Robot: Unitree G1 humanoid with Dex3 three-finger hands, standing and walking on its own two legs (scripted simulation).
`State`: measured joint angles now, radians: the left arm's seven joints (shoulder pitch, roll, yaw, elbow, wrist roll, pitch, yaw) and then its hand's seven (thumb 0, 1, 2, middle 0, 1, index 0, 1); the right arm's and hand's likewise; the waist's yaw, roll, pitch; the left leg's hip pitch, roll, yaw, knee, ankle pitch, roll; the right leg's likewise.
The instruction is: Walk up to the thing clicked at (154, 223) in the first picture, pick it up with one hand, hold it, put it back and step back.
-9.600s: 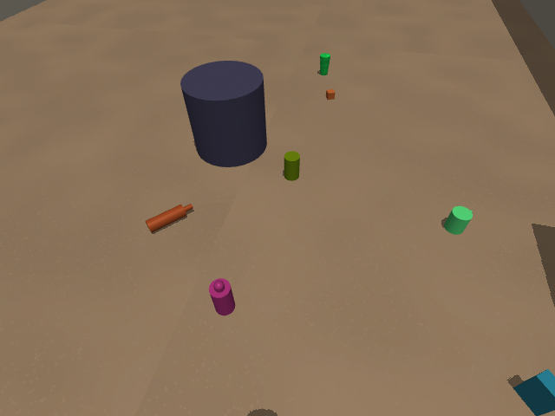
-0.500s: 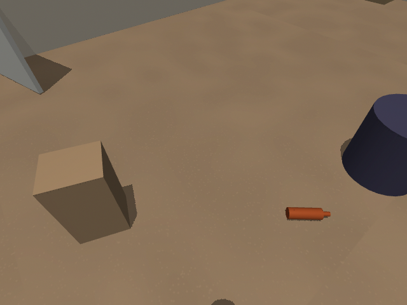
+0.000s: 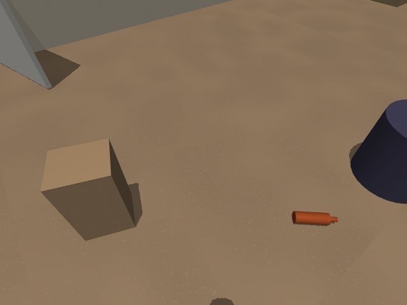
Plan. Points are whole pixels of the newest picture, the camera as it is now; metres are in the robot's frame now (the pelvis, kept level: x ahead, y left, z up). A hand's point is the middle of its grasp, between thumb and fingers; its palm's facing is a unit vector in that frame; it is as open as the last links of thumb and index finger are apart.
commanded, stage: stand
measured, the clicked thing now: (315, 218) +0.68 -0.58 -0.75
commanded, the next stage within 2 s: walk up in 1.82 s
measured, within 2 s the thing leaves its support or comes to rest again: neither
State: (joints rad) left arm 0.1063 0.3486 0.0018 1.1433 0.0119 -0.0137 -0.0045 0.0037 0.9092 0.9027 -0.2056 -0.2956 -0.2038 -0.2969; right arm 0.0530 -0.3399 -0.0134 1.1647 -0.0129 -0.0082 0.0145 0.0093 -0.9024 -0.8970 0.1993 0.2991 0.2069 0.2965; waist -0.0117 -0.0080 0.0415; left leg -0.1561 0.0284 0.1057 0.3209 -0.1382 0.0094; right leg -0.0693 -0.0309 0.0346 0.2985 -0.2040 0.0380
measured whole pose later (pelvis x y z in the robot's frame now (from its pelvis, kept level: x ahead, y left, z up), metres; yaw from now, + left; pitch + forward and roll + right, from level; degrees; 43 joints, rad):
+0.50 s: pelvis +0.01 +0.00 +0.00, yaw +1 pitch -2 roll +0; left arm 0.11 0.35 0.00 1.13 0.01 -0.01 0.00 0.00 0.91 0.90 -0.21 -0.30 -0.20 -0.30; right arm 0.07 -0.34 -0.01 1.16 -0.01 0.00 0.01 0.01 -0.90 -0.90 0.20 0.30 0.21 0.30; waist -0.01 -0.01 0.04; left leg -0.14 0.02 0.10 0.32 -0.15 0.01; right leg -0.05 -0.04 0.02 0.29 -0.21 0.04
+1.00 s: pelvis +0.01 +0.00 +0.00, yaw +1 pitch -2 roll +0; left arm 0.12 0.35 0.00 1.12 0.02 -0.01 0.00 0.00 0.91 0.90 -0.21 -0.30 -0.20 -0.30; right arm 0.08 -0.34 -0.01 1.15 -0.01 0.00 0.01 0.01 -0.90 -0.90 0.20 0.30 0.21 0.30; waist -0.01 -0.01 0.04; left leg -0.14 0.02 0.09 0.32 -0.15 0.01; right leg -0.04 -0.04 0.01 0.28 -0.22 0.04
